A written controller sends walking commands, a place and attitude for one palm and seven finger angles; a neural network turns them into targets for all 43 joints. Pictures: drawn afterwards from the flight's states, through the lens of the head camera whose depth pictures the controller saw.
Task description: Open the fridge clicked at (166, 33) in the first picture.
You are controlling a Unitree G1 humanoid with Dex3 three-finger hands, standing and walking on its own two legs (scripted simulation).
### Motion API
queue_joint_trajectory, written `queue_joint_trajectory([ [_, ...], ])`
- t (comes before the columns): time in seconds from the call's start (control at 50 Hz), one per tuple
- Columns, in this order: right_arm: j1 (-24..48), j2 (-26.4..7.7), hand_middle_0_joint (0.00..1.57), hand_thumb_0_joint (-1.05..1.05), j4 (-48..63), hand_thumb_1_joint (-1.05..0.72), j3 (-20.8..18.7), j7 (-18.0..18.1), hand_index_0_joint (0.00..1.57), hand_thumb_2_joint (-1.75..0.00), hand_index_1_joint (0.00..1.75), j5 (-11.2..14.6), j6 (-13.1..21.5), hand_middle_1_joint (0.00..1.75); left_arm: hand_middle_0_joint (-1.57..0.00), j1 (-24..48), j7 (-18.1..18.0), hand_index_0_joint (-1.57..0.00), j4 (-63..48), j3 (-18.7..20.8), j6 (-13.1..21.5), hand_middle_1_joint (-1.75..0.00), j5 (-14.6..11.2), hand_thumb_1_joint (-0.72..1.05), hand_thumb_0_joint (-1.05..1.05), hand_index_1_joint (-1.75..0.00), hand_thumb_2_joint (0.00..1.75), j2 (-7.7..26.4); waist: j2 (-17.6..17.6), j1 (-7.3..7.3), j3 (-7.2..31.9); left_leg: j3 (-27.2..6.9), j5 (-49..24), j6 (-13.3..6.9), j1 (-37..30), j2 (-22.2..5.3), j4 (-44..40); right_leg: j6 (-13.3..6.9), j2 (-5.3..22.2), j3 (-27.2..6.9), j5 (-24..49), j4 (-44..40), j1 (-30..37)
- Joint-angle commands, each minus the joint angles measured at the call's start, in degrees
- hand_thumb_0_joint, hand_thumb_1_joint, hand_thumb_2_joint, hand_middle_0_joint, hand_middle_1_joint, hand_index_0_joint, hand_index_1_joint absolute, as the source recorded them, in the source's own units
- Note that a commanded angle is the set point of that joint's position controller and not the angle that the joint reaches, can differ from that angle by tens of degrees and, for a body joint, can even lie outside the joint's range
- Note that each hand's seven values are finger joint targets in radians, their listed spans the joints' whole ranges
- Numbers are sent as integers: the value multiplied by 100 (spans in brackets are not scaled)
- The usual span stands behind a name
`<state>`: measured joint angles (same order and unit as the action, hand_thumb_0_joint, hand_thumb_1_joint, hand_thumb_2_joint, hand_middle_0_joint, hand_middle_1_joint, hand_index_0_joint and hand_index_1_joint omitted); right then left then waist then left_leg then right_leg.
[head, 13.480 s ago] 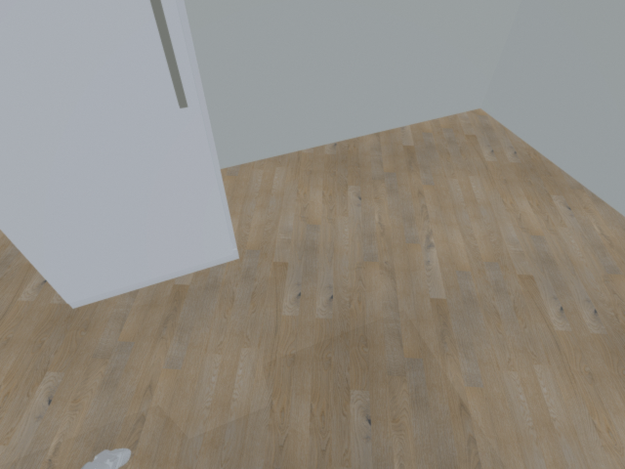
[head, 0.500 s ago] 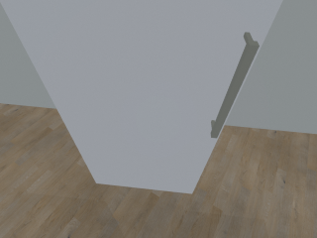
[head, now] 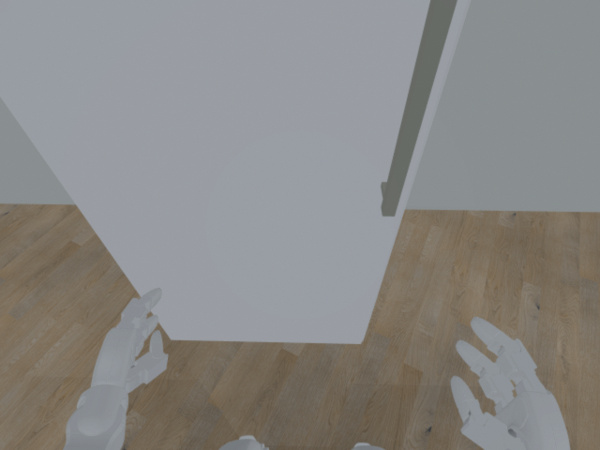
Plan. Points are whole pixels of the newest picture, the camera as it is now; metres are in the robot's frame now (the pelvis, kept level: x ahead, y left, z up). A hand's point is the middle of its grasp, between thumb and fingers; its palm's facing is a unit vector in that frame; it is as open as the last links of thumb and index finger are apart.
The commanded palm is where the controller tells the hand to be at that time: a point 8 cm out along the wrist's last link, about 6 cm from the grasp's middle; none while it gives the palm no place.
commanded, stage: raise the hand to about handle height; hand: right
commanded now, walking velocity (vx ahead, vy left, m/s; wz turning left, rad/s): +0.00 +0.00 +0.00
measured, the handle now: (407, 117) +0.48 -0.13 +0.21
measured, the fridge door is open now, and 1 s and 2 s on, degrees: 0 0 0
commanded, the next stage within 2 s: move the hooked fingers beside the handle in 1.68 s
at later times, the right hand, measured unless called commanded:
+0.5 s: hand (542, 336) +0.23 -0.24 +0.11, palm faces +0.06 +1.00 -0.07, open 11.6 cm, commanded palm +0.19 -0.29 +0.13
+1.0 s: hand out of the picture +0.27 -0.29 +0.19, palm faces +0.10 +0.99 -0.08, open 13.9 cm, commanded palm +0.24 -0.33 +0.20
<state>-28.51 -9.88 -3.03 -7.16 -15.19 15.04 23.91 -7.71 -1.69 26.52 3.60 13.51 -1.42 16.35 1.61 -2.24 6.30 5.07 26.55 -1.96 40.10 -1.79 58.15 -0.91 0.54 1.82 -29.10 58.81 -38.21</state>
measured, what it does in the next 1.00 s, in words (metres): rises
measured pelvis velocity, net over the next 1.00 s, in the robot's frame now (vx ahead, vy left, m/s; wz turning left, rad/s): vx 0.02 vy -0.02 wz -0.02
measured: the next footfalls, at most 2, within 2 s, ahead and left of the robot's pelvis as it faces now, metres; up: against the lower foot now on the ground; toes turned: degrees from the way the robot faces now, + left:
none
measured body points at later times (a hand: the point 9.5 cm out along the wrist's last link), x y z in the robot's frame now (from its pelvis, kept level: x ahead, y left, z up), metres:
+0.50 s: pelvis +0.01 -0.02 +0.03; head +0.03 -0.02 +0.48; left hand +0.17 +0.22 -0.05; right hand +0.22 -0.29 +0.12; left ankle +0.03 +0.10 -0.67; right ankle +0.01 -0.11 -0.67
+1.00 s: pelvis +0.02 -0.02 +0.05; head +0.01 -0.01 +0.50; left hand +0.22 +0.19 -0.01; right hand +0.26 -0.34 +0.20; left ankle +0.03 +0.10 -0.67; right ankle +0.01 -0.11 -0.67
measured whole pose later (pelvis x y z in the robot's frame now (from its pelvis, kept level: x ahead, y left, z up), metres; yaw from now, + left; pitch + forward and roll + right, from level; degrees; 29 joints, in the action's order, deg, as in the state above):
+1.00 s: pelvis +0.02 -0.02 +0.05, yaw -1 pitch +0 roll +2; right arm -2.5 -22.7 -3.0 -22.7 -22.2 19.5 -0.5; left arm -12.6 -6.2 35.3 -4.9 16.9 -3.3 14.2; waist -2.7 -3.8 1.8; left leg 6.1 16.8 0.0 16.1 -1.4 33.2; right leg -2.2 -0.5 0.8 -20.5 36.8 -16.1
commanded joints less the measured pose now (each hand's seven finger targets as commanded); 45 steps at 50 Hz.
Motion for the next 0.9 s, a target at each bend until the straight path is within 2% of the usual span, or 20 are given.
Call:
queue_joint_trajectory([
  [0.0, 1208, -819, 24, 0, 3055, -39, -263, 440, 24, -68, 63, -31, 742, 63, -20, -409, -85, -20, -694, -49, 214, -30, 98, 90, 0, -30, 90, 424, -570, 430, 1024, -331, -1462, 41, -548, 230, -898, -88, -26, -335, 1748, -768, 552],
  [0.02, 1182, -825, 24, 0, 2913, -36, -253, 396, 24, -67, 64, -78, 768, 64, -20, -408, -106, -20, -587, -53, 232, -30, 88, 90, 0, -30, 90, 425, -684, 443, 963, -343, -1414, 41, -494, 224, -951, -78, -13, -343, 1704, -748, 551],
  [0.06, 1180, -813, 24, 0, 2491, -32, -164, 188, 24, -65, 68, -47, 674, 68, -20, -390, -150, -20, -477, -129, 283, -30, 46, 90, 0, -30, 90, 467, -608, 548, 665, -271, -1090, 60, -377, 244, -1060, -62, -2, -418, 1387, -804, 387],
  [0.1, 1048, -940, 25, 0, 2016, -27, -231, -77, 25, -63, 70, 21, 330, 70, -20, -301, -211, -20, -430, -183, 320, -30, -14, 90, 0, -30, 90, 507, -616, 480, 523, -265, -819, 41, -504, 257, -1220, -62, -12, -460, 1160, -960, 313],
  [0.12, 990, -1021, 25, 0, 1966, -25, -353, -167, 25, -62, 72, 63, 125, 72, -20, -284, -225, -20, -441, -200, 325, -30, -60, 90, 0, -30, 90, 502, -693, 384, 668, -253, -765, 44, -674, 231, -1299, -42, -27, -460, 1122, -1076, 370],
  [0.16, 761, -1168, 25, 0, 1835, -20, -672, -238, 25, -60, 75, 192, -321, 75, -20, -197, -268, -20, -459, -202, 352, -30, -103, 90, 0, -30, 90, 470, -419, 208, 993, -221, -866, 69, -1094, 200, -1439, -32, -31, -467, 1267, -1268, 463],
  [0.2, 507, -1248, 25, 0, 1613, -15, -993, -221, 25, -58, 78, 350, -695, 78, -20, -68, -283, -20, -435, -222, 356, -30, -111, 90, 0, -30, 90, 401, -316, 32, 989, -192, -1101, 68, -1432, 184, -1540, -18, -42, -450, 1499, -1407, 490],
  [0.24, 568, -1308, 26, 0, 1881, -11, -1226, -115, 26, -56, 81, 455, -783, 81, -20, -42, -286, -20, -413, -232, 378, -30, -98, 90, 0, -30, 90, 346, -226, -32, 1091, -143, -1328, 96, -1639, 162, -1577, -1, -27, -429, 1725, -1536, 616],
  [0.28, 745, -1240, 26, 0, 2037, -6, -1194, 1, 26, -54, 84, 481, -737, 84, -20, -53, -274, -20, -359, -258, 442, -30, -88, 90, 0, -30, 90, 340, -225, 0, 872, -77, -1262, 101, -1557, 182, -1631, 17, -6, -455, 1722, -1672, 687],
  [0.3, 858, -1328, 26, 0, 2046, -4, -1234, 26, 26, -53, 86, 486, -710, 86, -20, -30, -273, -20, -342, -275, 485, -30, -64, 90, 0, -30, 90, 366, -235, -26, 755, -77, -1296, 71, -1596, 196, -1638, 22, 6, -470, 1777, -1712, 701],
  [0.36, 979, -1291, 27, 0, 2055, 3, -1167, 32, 27, -50, 90, 434, -592, 90, -20, -203, -252, -20, -242, -270, 611, -30, -78, 90, 0, -30, 90, 413, -397, 50, 737, -39, -1311, 82, -1520, 195, -1720, 47, 21, -444, 1807, -1831, 947],
  [0.38, 1036, -1274, 27, 0, 2004, 6, -1131, 23, 27, -49, 92, 417, -590, 92, -20, -232, -251, -20, -213, -269, 650, -30, -87, 90, 0, -30, 90, 435, -322, 86, 650, -15, -1262, 88, -1492, 196, -1757, 55, 30, -458, 1760, -1885, 968],
  [0.42, 1287, -1398, 27, 0, 2038, 10, -1149, -39, 27, -47, 94, 408, -636, 94, -20, -263, -267, -20, -188, -270, 711, -30, -105, 90, 0, -30, 90, 500, -448, 89, 727, -54, -1287, 78, -1601, 185, -1833, 53, 18, -453, 1793, -1966, 1118],
  [0.48, 1430, -1531, 28, 0, 1824, 17, -1315, -116, 28, -44, 99, 452, -786, 99, -20, -291, -322, -20, -127, -256, 759, -30, -142, 90, 0, -30, 90, 547, -303, 82, 548, -61, -1170, 97, -1651, 172, -2025, 41, 21, -447, 1634, -2110, 1196],
  [0.56, 1912, -1858, 28, 0, 1996, 27, -1580, -174, 28, -40, 105, 503, -954, 105, -20, -264, -372, -20, -113, -299, 785, -30, -151, 90, 0, -30, 90, 560, -675, 1, 615, -50, -1517, 59, -1957, 171, -2126, 70, 15, -464, 1989, -2293, 1564],
  [0.7, 2587, -2056, 29, 0, 1503, 43, -1760, -380, 29, -33, 115, 582, -1447, 115, -20, -217, -419, -20, -26, -383, 764, -30, -170, 90, 0, -30, 90, 598, -703, -35, 333, -44, -1885, 39, -2255, 204, -2431, 76, 25, -474, 2249, -2579, 1939],
  [0.74, 2822, -2141, 30, 0, 1391, 48, -1832, -469, 30, -31, 118, 603, -1630, 118, -20, -192, -440, -20, -45, -398, 738, -30, -184, 90, 0, -30, 90, 602, -517, -28, 366, -47, -1977, 63, -2324, 200, -2512, 62, 24, -482, 2293, -2653, 2034],
  [0.78, 3146, -2208, 30, 0, 1329, 50, -1835, -542, 30, -30, 120, 598, -1787, 120, -20, -120, -462, -20, -41, -432, 721, -30, -204, 90, 0, -30, 90, 589, -717, -19, 245, -65, -1834, 62, -2288, 194, -2619, 54, 16, -489, 2136, -2751, 2107],
  [0.8, 3239, -2356, 30, 0, 1275, 50, -1980, -566, 30, -30, 120, 613, -1847, 120, -20, -112, -474, -20, -27, -443, 697, -30, -190, 90, 0, -30, 90, 599, -553, -49, 263, -87, -1915, 48, -2425, 202, -2677, 36, 23, -487, 2214, -2762, 2157],
  [0.88, 3779, -2542, 30, 0, 1400, 50, -2092, -649, 30, -30, 120, 592, -1991, 120, -20, -47, -503, -20, -29, -489, 689, -30, -198, 90, 0, -30, 90, 556, -760, -52, 498, -69, -2143, 49, -2574, 194, -2754, 53, 22, -521, 2501, -2877, 2494],
])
